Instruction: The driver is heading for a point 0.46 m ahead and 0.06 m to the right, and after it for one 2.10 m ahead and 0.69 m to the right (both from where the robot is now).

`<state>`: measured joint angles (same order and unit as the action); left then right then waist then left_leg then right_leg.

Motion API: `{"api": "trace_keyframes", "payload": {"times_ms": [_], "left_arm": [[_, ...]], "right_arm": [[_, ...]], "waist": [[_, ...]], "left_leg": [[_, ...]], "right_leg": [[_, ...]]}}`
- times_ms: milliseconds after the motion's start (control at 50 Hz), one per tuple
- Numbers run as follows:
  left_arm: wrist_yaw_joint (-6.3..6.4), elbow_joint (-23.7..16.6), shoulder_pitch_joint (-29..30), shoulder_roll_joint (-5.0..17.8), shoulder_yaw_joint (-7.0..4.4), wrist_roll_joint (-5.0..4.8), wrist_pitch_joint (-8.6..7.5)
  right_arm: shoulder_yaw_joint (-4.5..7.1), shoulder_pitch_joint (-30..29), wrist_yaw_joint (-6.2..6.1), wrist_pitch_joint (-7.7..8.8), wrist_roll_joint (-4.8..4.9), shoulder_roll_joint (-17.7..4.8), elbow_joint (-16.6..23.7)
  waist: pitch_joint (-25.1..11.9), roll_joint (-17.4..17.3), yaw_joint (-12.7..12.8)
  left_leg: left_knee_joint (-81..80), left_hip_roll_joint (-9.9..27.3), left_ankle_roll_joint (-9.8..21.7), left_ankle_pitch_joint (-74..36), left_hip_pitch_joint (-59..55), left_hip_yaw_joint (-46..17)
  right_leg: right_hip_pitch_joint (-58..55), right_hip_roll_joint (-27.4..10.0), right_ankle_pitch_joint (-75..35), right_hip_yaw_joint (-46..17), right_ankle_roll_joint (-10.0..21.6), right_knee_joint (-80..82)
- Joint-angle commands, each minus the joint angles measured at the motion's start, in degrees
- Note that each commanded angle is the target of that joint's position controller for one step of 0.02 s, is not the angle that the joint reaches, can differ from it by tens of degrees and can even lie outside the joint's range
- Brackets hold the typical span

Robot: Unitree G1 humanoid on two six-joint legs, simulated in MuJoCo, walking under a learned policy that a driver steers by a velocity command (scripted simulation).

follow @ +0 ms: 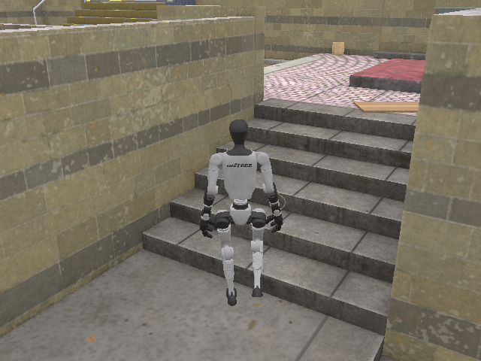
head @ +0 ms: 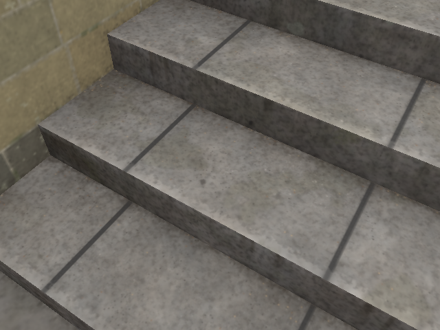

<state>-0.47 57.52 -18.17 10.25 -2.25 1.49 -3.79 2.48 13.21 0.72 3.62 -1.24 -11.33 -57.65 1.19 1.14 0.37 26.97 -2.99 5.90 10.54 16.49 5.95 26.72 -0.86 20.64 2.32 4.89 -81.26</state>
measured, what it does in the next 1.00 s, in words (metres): climbs: right foot 0.15 m higher, then left foot 0.15 m higher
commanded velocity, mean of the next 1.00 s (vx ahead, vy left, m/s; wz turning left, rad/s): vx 0.50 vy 0.00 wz -0.21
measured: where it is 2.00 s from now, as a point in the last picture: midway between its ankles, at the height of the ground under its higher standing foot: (319, 90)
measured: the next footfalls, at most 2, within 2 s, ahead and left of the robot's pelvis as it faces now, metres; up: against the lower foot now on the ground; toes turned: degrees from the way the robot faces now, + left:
right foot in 0.40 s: +0.36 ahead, -0.10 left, +0.15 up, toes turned -6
left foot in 1.00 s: +0.83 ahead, +0.04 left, +0.30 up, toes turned -11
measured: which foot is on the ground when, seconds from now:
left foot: down 0.00-0.42, up 0.44-0.98, down 1.00-1.00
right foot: up 0.00-0.38, down 0.40-1.00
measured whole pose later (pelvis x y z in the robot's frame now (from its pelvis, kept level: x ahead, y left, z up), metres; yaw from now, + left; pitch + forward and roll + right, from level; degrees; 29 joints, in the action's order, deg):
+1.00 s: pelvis +0.58 -0.03 +0.14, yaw -14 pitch +7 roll +3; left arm -6.7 67.4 -37.7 3.5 3.0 4.4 -6.6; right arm -6.3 -9.3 3.9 0.2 -2.2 -5.6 -38.1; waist -7.1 3.4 6.2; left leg 74.2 2.0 6.1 14.5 64.2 6.5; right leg -5.2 -1.6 24.4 -8.1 3.9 -16.8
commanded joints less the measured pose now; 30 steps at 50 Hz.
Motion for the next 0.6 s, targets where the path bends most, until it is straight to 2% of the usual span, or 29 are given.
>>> {"api": "trace_keyframes", "payload": {"times_ms": [20,40,60,100,140,160,180,200,220,240,260,280,300,320,340,360,380,400,420,440,460,480,500,520,540,560,580,600], "left_arm": [[-0.91,-2.9,-3.2,1.3,-0.58,0.45,0.65],[-0.55,-2.9,-2.8,-0.9,-0.14,0.18,1.34],[0.3,-4.4,-0.4,-2.5,0.39,-0.22,2.0],[1.42,-9.4,8.1,-4.8,1.79,-0.4,2.41],[2.06,-13.8,14.6,-5.6,3.09,-0.05,2.26],[2.31,-15.4,16.3,-5.5,3.59,-0.07,2.23],[2.32,-17.8,18.4,-5.8,4.25,0.15,2.32],[2.22,-19.8,20.5,-5.9,5.02,0.15,2.53],[1.97,-21.5,23.2,-5.8,5.53,0.01,2.79],[1.58,-23.0,24.2,-5.8,5.84,0.02,3.01],[1.43,-23.1,24.0,-4.3,5.95,-0.31,3.63],[1.63,-23.5,23.4,-4.4,5.83,0.07,3.69],[1.57,-22.0,22.0,-4.0,5.77,-0.36,3.84],[1.45,-22.1,22.8,-4.8,6.24,-0.98,3.85],[1.28,-20.9,20.8,-4.9,6.35,-1.98,3.43],[1.15,-19.6,18.5,-3.9,5.69,-2.37,3.04],[1.16,-17.0,10.7,-2.9,4.62,-2.29,2.48],[1.36,-15.3,2.9,-0.5,3.56,-1.72,1.85],[1.92,-13.2,-4.0,4.5,1.52,-0.47,1.3],[2.72,-10.1,-10.3,12.5,-1.07,0.63,2.29],[2.69,-8.2,-5.0,13.6,-2.08,-0.58,2.9],[-0.89,-4.9,-13.1,7.7,0.75,5.57,2.02],[-2.56,-1.5,-7.9,4.6,0.35,4.43,1.05],[-3.28,-0.3,-1.3,0.8,0.98,3.5,0.08],[-3.56,1.2,3.2,-2.0,2.0,3.49,-0.79],[-3.3,2.2,5.8,-4.7,3.17,3.88,-1.26],[-3.13,2.4,7.2,-5.8,4.11,4.16,-1.87],[-3.23,2.3,6.4,-4.1,3.99,4.59,-2.46]], "right_arm": [[-0.25,6.0,-0.12,0.75,0.17,-2.7,-1.2],[-0.32,9.9,0.03,1.16,-0.34,-2.8,-2.8],[-0.45,12.6,0.32,1.53,-0.35,-3.0,-4.0],[-1.2,15.1,0.56,1.49,-0.6,-2.5,-5.6],[-2.14,17.9,0.43,1.86,-0.66,-2.2,-7.0],[-2.59,18.6,0.27,2.17,-0.49,-2.1,-7.6],[-2.97,18.5,-0.12,2.28,-0.09,-2.1,-8.2],[-3.24,17.9,-0.26,2.31,0.13,-2.6,-8.2],[-3.61,17.8,-0.86,2.33,0.56,-2.6,-8.3],[-3.9,17.7,-2.43,2.14,1.26,-2.0,-8.5],[-3.6,19.0,-3.34,2.02,1.68,-3.9,-8.0],[-3.3,19.8,-4.19,1.96,1.75,-4.9,-8.2],[-3.05,20.6,-4.36,1.88,1.98,-5.1,-7.7],[-2.97,22.0,-4.43,1.6,2.35,-5.0,-7.6],[-3.32,19.7,-3.92,1.48,2.58,-4.3,-6.4],[-2.69,20.4,-3.49,1.58,2.11,-6.7,-5.1],[-2.08,21.4,-3.08,1.54,1.37,-8.1,-5.2],[-1.07,19.5,-2.07,1.98,1.68,-10.1,-4.5],[-0.69,18.1,-1.19,2.98,2.72,-8.9,-2.5],[-0.11,14.2,0.92,3.42,2.96,-5.8,1.4],[0.65,12.7,2.24,3.45,-0.92,-4.1,3.3],[1.3,9.6,5.59,1.72,-1.37,-3.8,2.2],[0.24,7.4,4.95,1.51,-2.17,-2.2,4.2],[-0.92,6.8,3.77,1.32,-2.84,0.2,6.6],[-2.2,6.0,3.32,1.04,-2.86,2.2,9.0],[-3.03,6.8,2.84,0.45,-2.26,2.3,8.4],[-3.49,7.1,2.19,-0.06,-1.95,2.0,8.4],[-3.5,3.5,1.88,-0.09,-1.83,-0.1,10.1]], "waist": [[2.5,-3.6,1.3],[1.0,-3.9,0.4],[0.8,-4.8,0.1],[2.8,-5.7,-0.6],[4.9,-4.2,-1.0],[5.3,-2.9,-0.9],[6.1,-1.9,0.3],[6.3,-0.3,0.9],[6.9,-0.7,0.5],[7.0,-1.6,1.1],[5.8,-2.5,0.0],[5.1,-4.0,0.4],[2.8,-1.9,-0.2],[1.9,-2.2,-1.2],[0.5,-2.5,0.7],[-4.0,-5.9,1.2],[-10.0,-10.4,4.5],[-14.4,-14.2,8.8],[-18.8,-12.0,11.5],[-21.1,7.0,12.4],[-18.4,8.4,7.4],[3.4,4.6,11.0],[4.0,1.9,5.2],[1.1,-5.6,1.2],[-0.7,-7.2,-3.0],[-1.9,-4.4,-5.0],[-2.9,-3.2,-6.4],[-4.4,-3.1,-6.7]], "left_leg": [[-17.5,15.0,5.3,11.7,-3.4,-19.3],[-15.7,15.4,6.9,9.4,-3.7,-19.2],[-14.8,16.0,7.7,11.1,-4.3,-19.7],[-15.0,17.4,8.1,17.9,-4.4,-21.1],[-14.9,18.3,7.2,20.3,-5.9,-22.0],[-15.0,18.0,6.8,20.0,-5.7,-21.3],[-15.2,17.5,5.6,18.8,-3.3,-20.4],[-16.5,15.1,4.3,20.1,-0.4,-17.4],[-18.9,14.0,4.2,19.9,1.7,-16.8],[-21.3,14.6,4.9,16.0,2.8,-17.4],[-25.9,14.7,6.3,5.8,1.2,-16.4],[-26.0,15.9,7.0,-5.6,-5.3,-16.3],[-25.9,15.6,6.9,-17.2,-10.7,-11.8],[-25.2,15.3,6.7,-28.0,-14.1,-8.2],[-21.0,13.2,5.7,-51.3,-12.6,-3.4],[-15.0,14.3,6.0,-75.2,-13.9,-3.3],[-5.8,16.8,6.0,-90.9,-18.3,-3.8],[5.5,17.9,5.5,-95.5,-20.3,-2.9],[22.7,14.2,3.2,-82.6,-7.9,-3.0],[47.4,1.1,0.0,-29.1,10.0,-3.8],[65.5,-1.9,0.0,-1.8,19.0,-13.6],[78.1,-3.8,4.2,-15.2,37.9,-29.7],[81.6,-2.0,6.9,-16.3,41.9,-26.1],[80.4,-1.6,8.9,-15.5,42.3,-25.5],[79.6,0.3,10.2,-14.2,44.5,-24.0],[81.8,1.9,10.8,-14.7,47.1,-22.6],[81.1,2.8,10.5,-13.9,49.0,-21.8],[75.2,3.6,9.6,-13.0,47.3,-16.5]], "right_leg": [[16.9,-3.3,-5.6,-1.3,0.1,-11.6],[20.8,-1.4,-3.7,0.8,0.0,-22.5],[27.5,-1.3,-1.3,1.1,0.3,-31.0],[41.9,-1.3,1.6,0.3,1.4,-44.1],[52.8,-1.4,3.0,-1.0,2.0,-50.1],[55.0,-1.3,3.3,-1.2,1.9,-50.6],[55.1,-1.9,2.3,-2.3,2.1,-48.5],[52.6,-2.2,1.5,0.3,1.4,-40.4],[50.4,-2.5,0.5,2.3,0.9,-33.9],[46.9,-3.7,-1.2,1.4,0.5,-28.1],[42.9,-3.2,1.0,5.5,-0.1,-21.6],[41.6,-4.8,2.8,3.7,0.2,-17.8],[38.1,-4.6,3.7,6.3,0.9,-12.6],[33.3,-4.0,5.9,7.9,2.0,-4.9],[22.1,-1.3,6.4,11.0,3.6,4.9],[12.9,3.1,8.4,13.9,3.7,9.7],[5.1,5.9,8.9,13.0,4.3,11.6],[-2.8,7.0,8.2,9.3,5.6,19.3],[-15.1,-1.1,14.2,-10.1,9.3,27.1],[-23.5,-14.7,15.8,-44.6,16.4,51.8],[-20.6,-16.8,18.5,-61.6,15.8,65.7],[-8.1,-12.7,30.8,-54.2,10.6,62.1],[-5.2,-12.0,20.9,-43.4,10.3,58.5],[-3.7,-10.5,12.7,-34.3,10.4,56.2],[-1.4,-9.5,9.2,-28.6,8.8,55.8],[0.1,-8.0,7.2,-25.6,7.2,56.6],[1.5,-6.7,5.1,-22.3,5.3,57.9],[3.6,-3.8,2.5,-15.1,3.8,58.8]]}}
Keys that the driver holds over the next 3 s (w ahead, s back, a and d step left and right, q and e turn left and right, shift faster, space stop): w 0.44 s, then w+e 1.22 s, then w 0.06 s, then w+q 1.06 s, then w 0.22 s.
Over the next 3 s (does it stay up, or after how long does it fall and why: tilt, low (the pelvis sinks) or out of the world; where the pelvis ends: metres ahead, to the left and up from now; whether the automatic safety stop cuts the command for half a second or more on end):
stays up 1.65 -0.55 0.69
